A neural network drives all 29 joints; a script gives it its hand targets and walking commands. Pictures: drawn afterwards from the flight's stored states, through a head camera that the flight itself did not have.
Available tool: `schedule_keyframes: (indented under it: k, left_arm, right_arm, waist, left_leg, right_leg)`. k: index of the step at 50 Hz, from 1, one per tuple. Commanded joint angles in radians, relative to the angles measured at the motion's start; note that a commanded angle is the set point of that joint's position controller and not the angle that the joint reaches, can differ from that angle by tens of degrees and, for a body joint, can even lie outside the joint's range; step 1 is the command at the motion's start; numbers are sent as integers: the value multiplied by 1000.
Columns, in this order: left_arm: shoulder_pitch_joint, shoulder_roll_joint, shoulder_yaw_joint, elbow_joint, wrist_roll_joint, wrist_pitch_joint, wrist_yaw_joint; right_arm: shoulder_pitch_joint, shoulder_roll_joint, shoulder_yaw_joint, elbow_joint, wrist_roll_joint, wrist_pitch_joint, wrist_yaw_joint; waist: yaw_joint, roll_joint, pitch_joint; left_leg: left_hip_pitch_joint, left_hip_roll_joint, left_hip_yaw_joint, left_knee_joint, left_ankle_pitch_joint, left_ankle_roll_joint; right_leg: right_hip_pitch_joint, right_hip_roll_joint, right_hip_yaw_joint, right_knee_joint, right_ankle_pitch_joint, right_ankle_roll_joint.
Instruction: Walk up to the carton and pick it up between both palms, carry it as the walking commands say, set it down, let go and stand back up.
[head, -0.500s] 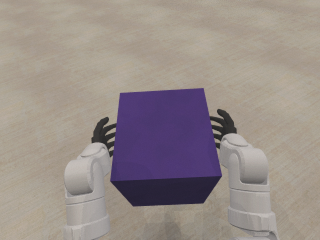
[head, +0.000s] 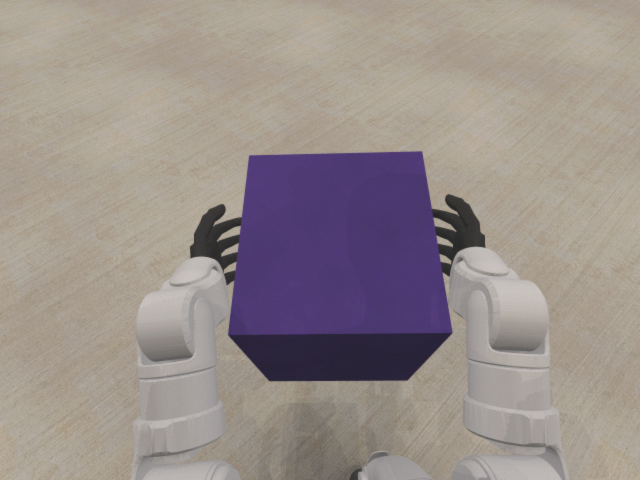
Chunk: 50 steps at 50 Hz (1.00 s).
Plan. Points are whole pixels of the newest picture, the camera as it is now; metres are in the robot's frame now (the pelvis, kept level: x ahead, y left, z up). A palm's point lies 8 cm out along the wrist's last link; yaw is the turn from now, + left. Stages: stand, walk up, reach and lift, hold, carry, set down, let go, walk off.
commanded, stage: carry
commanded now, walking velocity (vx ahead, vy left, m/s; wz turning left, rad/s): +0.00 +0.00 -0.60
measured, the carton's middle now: (336, 279) +0.35 +0.00 +0.03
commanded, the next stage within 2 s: none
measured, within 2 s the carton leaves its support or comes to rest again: neither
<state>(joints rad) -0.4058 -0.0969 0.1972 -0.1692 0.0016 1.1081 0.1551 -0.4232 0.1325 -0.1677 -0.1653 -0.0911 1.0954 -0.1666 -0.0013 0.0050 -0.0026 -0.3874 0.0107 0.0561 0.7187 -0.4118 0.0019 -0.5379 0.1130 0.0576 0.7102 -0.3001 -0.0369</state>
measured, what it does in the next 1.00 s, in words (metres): steps on the spot, turning right: right foot, then left foot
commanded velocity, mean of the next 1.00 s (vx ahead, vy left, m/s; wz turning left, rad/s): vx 0.00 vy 0.00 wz -0.08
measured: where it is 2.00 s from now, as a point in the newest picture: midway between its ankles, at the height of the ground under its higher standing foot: outside the picture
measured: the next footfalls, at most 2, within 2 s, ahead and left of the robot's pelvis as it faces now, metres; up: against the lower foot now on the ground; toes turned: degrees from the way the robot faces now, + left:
right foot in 0.28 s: +0.05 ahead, -0.14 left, +0.00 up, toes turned -6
left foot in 0.58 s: +0.01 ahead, +0.08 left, +0.00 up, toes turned -14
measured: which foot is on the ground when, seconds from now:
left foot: down 0.00-0.30, up 0.32-0.56, down 0.58-1.00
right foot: up 0.00-0.26, down 0.28-1.00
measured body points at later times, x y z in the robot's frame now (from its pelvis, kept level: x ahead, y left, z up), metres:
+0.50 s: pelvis -0.02 -0.03 +0.00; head +0.00 -0.04 +0.45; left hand +0.34 +0.00 +0.09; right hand +0.24 -0.28 +0.08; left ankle -0.04 +0.11 -0.69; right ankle +0.01 -0.13 -0.71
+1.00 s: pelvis -0.07 -0.01 +0.00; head -0.11 +0.01 +0.45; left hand +0.27 +0.04 +0.10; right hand +0.18 -0.24 +0.10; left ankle -0.03 +0.09 -0.71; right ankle +0.01 -0.14 -0.71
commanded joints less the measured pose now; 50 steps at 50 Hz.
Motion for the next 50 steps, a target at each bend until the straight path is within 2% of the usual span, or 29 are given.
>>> schedule_keyframes:
  k: [1,2,4,7,10,11,12,13,14,15,16,17,18,19,23,25,27,28,29,30,31,32,34,35,36,38,40,42,50]
  left_arm:
    - [-729,-815,-686,-178,-234,-27,-49]
    - [-771,-822,-688,-168,-235,-34,-48]
    - [-733,-820,-702,-162,-241,-28,-48]
    - [-726,-800,-717,-177,-240,-22,-33]
    - [-662,-745,-688,-156,-215,-8,-19]
    - [-649,-725,-675,-149,-207,-5,-16]
    - [-634,-716,-663,-138,-198,-5,-15]
    - [-603,-714,-650,-131,-190,-6,-18]
    - [-592,-711,-636,-123,-185,-13,-21]
    - [-641,-698,-623,-105,-181,-26,-20]
    - [-591,-697,-620,-83,-168,-31,-20]
    - [-509,-732,-603,-103,-158,-36,-28]
    - [-513,-756,-587,-97,-159,-38,-34]
    - [-532,-770,-578,-103,-159,-42,-35]
    - [-551,-770,-576,-130,-153,-50,-33]
    - [-550,-767,-585,-136,-157,-43,-32]
    - [-556,-766,-597,-135,-157,-33,-26]
    - [-546,-770,-605,-131,-157,-26,-24]
    - [-553,-779,-614,-130,-159,-22,-25]
    - [-607,-780,-617,-132,-160,-21,-27]
    - [-673,-779,-629,-126,-171,-19,-28]
    - [-708,-789,-650,-143,-186,-18,-29]
    - [-707,-789,-652,-145,-193,-18,-33]
    - [-672,-782,-651,-132,-189,-15,-35]
    - [-635,-771,-644,-112,-182,-9,-36]
    - [-580,-749,-612,-50,-157,4,-36]
    - [-602,-744,-595,-16,-145,7,-35]
    - [-646,-738,-586,-2,-139,5,-32]
    - [-673,-762,-561,27,-140,-1,-32]
  right_arm:
    - [-530,778,552,-97,275,-30,61]
    - [-580,776,559,-103,271,-36,59]
    - [-527,758,541,-98,266,-40,60]
    - [-487,725,513,-98,254,-36,51]
    - [-440,707,515,-66,252,-23,42]
    - [-433,703,522,-57,256,-20,41]
    - [-440,697,532,-50,262,-18,41]
    - [-427,696,544,-40,268,-16,42]
    - [-472,702,567,-54,277,-19,41]
    - [-549,725,601,-75,282,-23,38]
    - [-581,715,621,-102,297,-22,39]
    - [-556,756,656,-148,326,-18,49]
    - [-589,776,655,-144,340,-21,56]
    - [-620,795,665,-147,352,-22,61]
    - [-614,801,656,-146,347,-17,60]
    - [-576,783,633,-126,332,-10,60]
    - [-532,764,601,-98,315,-3,61]
    - [-514,751,579,-94,308,0,63]
    - [-520,737,560,-91,305,-3,66]
    - [-554,732,548,-83,305,-8,69]
    - [-573,729,549,-66,293,-8,67]
    - [-564,731,540,-58,276,-8,62]
    - [-535,750,537,-37,261,-10,59]
    - [-504,751,536,-30,258,-8,57]
    - [-487,743,535,-25,254,-5,54]
    - [-475,713,523,-1,239,9,51]
    - [-522,697,519,18,233,12,51]
    - [-567,690,510,38,231,10,49]
    - [-613,721,499,60,230,4,42]
  waist:
    - [-4,143,-467]
    - [0,82,-433]
    - [-5,120,-413]
    - [-7,216,-424]
    - [-18,272,-458]
    - [-23,283,-479]
    - [-15,268,-513]
    - [-7,225,-552]
    - [2,91,-600]
    - [-13,-206,-657]
    - [11,-306,-638]
    - [25,-263,-612]
    - [24,-183,-556]
    - [23,-167,-529]
    - [25,-218,-521]
    - [19,-217,-517]
    - [-6,-185,-527]
    - [-13,-128,-560]
    - [-6,43,-548]
    - [10,217,-492]
    - [10,243,-453]
    - [7,201,-449]
    - [3,76,-482]
    - [2,40,-506]
    - [2,17,-522]
    - [-1,-52,-511]
    - [-2,-47,-457]
    - [1,-21,-411]
    - [-1,-59,-362]
  left_leg:
    - [487,521,-267,-230,862,186]
    - [505,454,-184,-209,878,148]
    - [553,381,-90,-153,1049,108]
    - [560,342,-31,-98,1099,80]
    - [534,319,13,-43,1106,53]
    - [521,319,19,-19,1100,41]
    - [471,304,48,38,1082,8]
    - [339,283,70,100,967,-37]
    - [109,243,80,199,572,-81]
    - [-213,140,78,355,-179,-119]
    - [-317,99,22,391,-293,-112]
    - [-312,96,3,385,-280,-105]
    - [-303,96,-1,364,-269,-104]
    - [-277,79,19,326,-247,-109]
    - [-157,42,25,167,-160,-89]
    - [-57,30,32,42,-106,-66]
    - [101,13,62,-198,64,-43]
    - [229,59,14,-273,127,-26]
    - [298,197,-169,-316,212,13]
    - [291,339,-306,-344,426,73]
    - [254,375,-272,-312,549,113]
    - [222,317,-179,-249,582,110]
    - [191,203,-52,-160,566,33]
    - [172,163,-20,-114,520,16]
    - [150,140,-14,-96,430,8]
    - [113,110,-15,-136,169,8]
    - [108,106,-31,-190,55,14]
    - [89,114,-49,-228,19,23]
    - [52,85,-52,-243,-60,32]
  right_leg:
    - [-235,-134,-37,468,-257,71]
    - [-253,-132,-66,443,-186,89]
    - [-284,-105,-115,411,-174,97]
    - [-210,-82,-162,285,-194,99]
    - [-47,-60,-216,18,-183,85]
    - [22,-54,-236,-77,-132,79]
    - [142,-63,-237,-217,21,65]
    - [332,-117,-183,-292,223,38]
    - [571,-255,-14,-248,577,-14]
    - [853,-460,242,-63,1349,-101]
    - [857,-479,254,-68,1508,-161]
    - [804,-454,219,-108,1368,-159]
    - [733,-426,168,-152,1055,-135]
    - [673,-422,163,-187,927,-138]
    - [549,-380,158,-225,705,-125]
    - [481,-360,139,-235,594,-115]
    - [411,-310,78,-186,459,-73]
    - [343,-280,52,-132,377,-42]
    - [221,-216,0,-44,248,-3]
    - [114,-146,-63,-23,-20,27]
    - [116,-131,-97,-21,-115,36]
    - [177,-146,-96,-49,-65,34]
    - [294,-179,-79,-112,303,12]
    - [345,-214,-49,-109,466,-4]
    - [384,-240,-27,-114,540,-19]
    - [385,-279,16,-168,426,-34]
    - [315,-280,45,-237,194,-27]
    - [278,-265,38,-270,73,-17]
    - [227,-273,71,-339,-67,-8]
